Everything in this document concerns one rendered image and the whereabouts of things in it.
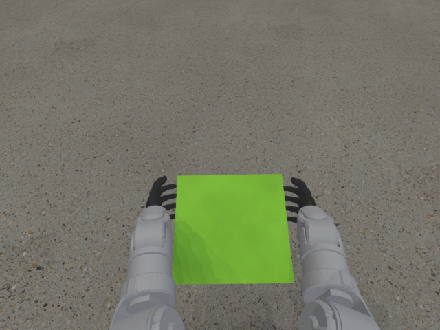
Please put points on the robot left upper arm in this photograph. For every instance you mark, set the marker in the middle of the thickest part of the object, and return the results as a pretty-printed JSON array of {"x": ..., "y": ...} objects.
[{"x": 159, "y": 317}]

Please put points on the left robot hand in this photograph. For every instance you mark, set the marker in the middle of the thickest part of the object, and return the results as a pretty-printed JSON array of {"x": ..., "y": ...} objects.
[{"x": 156, "y": 191}]

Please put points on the robot left forearm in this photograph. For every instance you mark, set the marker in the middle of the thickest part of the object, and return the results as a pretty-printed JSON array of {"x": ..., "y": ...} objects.
[{"x": 149, "y": 280}]

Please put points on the carton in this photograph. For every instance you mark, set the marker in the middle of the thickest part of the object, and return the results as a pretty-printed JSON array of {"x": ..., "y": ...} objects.
[{"x": 231, "y": 229}]

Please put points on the right robot hand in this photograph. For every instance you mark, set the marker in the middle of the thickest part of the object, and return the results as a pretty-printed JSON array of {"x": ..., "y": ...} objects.
[{"x": 305, "y": 197}]

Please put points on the robot right forearm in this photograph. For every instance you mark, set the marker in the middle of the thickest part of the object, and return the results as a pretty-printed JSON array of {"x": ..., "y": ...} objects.
[{"x": 324, "y": 263}]

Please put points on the robot right upper arm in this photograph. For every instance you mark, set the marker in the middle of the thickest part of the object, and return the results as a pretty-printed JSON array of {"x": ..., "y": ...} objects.
[{"x": 323, "y": 314}]

